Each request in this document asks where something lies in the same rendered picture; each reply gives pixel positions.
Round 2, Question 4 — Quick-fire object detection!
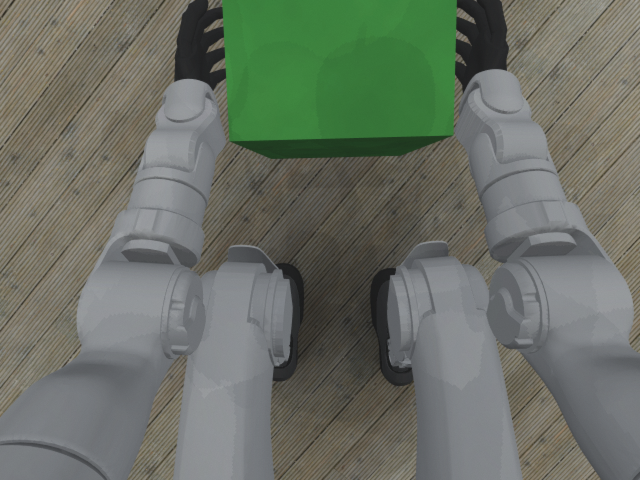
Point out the right robot upper arm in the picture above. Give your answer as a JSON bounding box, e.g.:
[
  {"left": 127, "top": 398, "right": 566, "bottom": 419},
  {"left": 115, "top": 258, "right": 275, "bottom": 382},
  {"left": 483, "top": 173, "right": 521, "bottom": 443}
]
[{"left": 486, "top": 254, "right": 640, "bottom": 480}]

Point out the robot right hand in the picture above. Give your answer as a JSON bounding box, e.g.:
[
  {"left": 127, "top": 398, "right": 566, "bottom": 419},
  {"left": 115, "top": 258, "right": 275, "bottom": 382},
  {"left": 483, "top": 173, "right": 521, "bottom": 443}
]
[{"left": 455, "top": 0, "right": 509, "bottom": 93}]

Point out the right robot foot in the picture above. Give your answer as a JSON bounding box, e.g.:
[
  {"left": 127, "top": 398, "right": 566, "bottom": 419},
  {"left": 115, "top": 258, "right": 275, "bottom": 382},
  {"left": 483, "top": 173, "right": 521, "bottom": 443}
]
[{"left": 370, "top": 268, "right": 413, "bottom": 386}]

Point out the left robot forearm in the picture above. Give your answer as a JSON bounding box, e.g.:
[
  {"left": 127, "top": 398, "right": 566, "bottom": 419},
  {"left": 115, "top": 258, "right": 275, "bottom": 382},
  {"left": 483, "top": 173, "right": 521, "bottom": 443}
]
[{"left": 76, "top": 79, "right": 226, "bottom": 343}]

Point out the right robot forearm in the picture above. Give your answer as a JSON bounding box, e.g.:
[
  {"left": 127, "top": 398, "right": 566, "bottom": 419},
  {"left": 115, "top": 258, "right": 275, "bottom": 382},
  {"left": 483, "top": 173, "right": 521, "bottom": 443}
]
[{"left": 454, "top": 69, "right": 634, "bottom": 331}]

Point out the robot left shin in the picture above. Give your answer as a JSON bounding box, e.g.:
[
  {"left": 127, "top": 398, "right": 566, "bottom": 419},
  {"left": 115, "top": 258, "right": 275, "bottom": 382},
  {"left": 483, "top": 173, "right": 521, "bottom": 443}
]
[{"left": 201, "top": 245, "right": 290, "bottom": 367}]

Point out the robot left hand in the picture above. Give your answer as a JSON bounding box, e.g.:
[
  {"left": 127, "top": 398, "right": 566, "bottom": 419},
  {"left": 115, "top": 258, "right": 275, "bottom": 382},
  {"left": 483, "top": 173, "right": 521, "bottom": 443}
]
[{"left": 174, "top": 0, "right": 226, "bottom": 90}]

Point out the left robot upper arm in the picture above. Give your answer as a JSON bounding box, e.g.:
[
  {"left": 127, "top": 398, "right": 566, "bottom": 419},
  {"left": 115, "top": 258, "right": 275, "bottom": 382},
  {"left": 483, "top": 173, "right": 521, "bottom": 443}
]
[{"left": 0, "top": 260, "right": 206, "bottom": 480}]

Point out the carton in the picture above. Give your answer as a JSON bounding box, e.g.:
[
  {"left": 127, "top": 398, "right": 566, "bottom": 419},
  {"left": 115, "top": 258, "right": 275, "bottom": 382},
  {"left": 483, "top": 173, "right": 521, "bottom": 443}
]
[{"left": 222, "top": 0, "right": 457, "bottom": 159}]

